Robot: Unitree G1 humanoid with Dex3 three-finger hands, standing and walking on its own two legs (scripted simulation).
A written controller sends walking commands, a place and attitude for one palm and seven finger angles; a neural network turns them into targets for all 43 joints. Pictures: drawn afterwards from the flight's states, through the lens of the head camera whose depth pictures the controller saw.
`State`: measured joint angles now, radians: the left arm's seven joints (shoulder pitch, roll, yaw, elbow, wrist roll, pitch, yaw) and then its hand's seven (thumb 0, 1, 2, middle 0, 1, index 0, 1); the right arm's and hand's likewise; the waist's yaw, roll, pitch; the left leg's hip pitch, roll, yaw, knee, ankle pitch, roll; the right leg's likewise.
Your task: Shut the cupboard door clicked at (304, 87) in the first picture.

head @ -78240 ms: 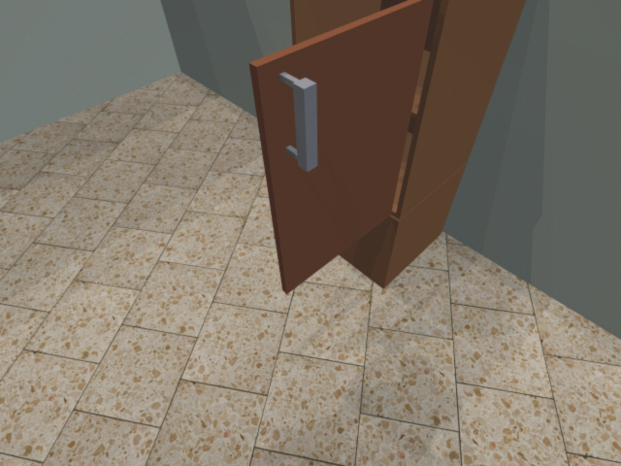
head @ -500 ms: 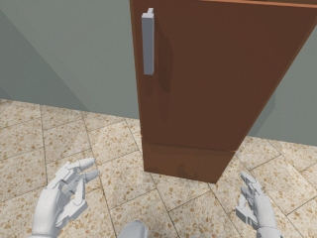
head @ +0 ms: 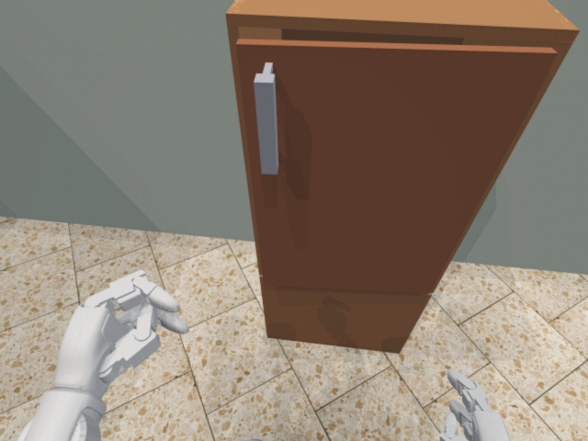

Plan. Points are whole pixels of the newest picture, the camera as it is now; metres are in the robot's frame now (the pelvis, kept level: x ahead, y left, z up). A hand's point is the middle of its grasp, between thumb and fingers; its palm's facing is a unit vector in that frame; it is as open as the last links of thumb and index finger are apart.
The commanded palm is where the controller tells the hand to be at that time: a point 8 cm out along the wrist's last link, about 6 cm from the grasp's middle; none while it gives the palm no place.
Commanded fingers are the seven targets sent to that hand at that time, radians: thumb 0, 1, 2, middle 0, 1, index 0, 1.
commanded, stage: raise the hand and make a fist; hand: left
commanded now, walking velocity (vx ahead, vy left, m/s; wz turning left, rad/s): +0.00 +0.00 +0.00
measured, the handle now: (269, 120) +0.51 +0.08 +0.19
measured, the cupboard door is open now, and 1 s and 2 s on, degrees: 4 4 4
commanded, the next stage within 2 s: bring the fist close to the handle in 0.92 s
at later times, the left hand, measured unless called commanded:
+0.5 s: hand (133, 276) +0.23 +0.18 +0.19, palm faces +0.05 -1.00 -0.08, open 3.1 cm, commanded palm +0.21 +0.22 +0.20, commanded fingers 0.00 0.90 0.90 -1.30 -1.50 -1.30 -1.50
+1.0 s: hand (126, 277) +0.23 +0.18 +0.20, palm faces +0.06 -1.00 -0.07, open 3.1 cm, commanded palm +0.20 +0.22 +0.20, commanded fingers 0.00 0.90 0.90 -1.30 -1.50 -1.30 -1.50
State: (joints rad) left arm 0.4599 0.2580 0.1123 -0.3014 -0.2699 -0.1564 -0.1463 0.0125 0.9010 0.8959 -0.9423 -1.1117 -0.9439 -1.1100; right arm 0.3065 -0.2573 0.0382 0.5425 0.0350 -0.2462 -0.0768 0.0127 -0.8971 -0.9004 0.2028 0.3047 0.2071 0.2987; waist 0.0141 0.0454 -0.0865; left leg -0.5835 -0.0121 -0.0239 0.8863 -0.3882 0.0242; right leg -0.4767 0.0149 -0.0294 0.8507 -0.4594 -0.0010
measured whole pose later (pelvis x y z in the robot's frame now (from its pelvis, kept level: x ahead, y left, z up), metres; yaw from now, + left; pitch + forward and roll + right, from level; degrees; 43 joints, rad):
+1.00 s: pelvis +0.00 -0.02 +0.03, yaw +0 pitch -4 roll +0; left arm 0.21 0.29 0.23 -0.31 -0.31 0.18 -0.20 0.01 0.90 0.90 -1.30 -1.50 -1.30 -1.50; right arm 0.22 -0.24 0.08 0.61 0.06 -0.23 -0.10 0.01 -0.90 -0.90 0.20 0.30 0.21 0.30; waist 0.06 0.06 -0.04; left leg -0.26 -0.01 -0.03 0.59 -0.26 0.00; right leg -0.17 0.02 -0.03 0.58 -0.34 -0.02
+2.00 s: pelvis +0.01 -0.03 +0.04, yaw -1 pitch -2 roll +1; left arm -0.40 0.11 0.02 0.22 -0.17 0.23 0.07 0.01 0.90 0.90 -1.30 -1.50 -1.30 -1.50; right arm 0.19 -0.22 0.06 0.65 0.04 -0.04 -0.06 0.01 -0.90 -0.90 0.20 0.30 0.21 0.30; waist 0.00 0.04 -0.04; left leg -0.25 0.00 -0.01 0.53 -0.24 -0.01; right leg -0.18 0.03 -0.01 0.55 -0.34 -0.04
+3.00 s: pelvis +0.01 -0.01 +0.03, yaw +0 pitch +3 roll +0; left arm -0.80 0.18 0.07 0.81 -0.17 -0.03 -0.04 0.00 0.88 0.97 -1.30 -1.50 -1.30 -1.50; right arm 0.30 -0.24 0.02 0.71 0.05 -0.05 -0.06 0.01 -0.90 -0.90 0.20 0.30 0.21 0.30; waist -0.04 0.03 -0.04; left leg -0.38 -0.01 -0.01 0.58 -0.25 0.01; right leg -0.30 0.01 -0.01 0.58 -0.33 -0.02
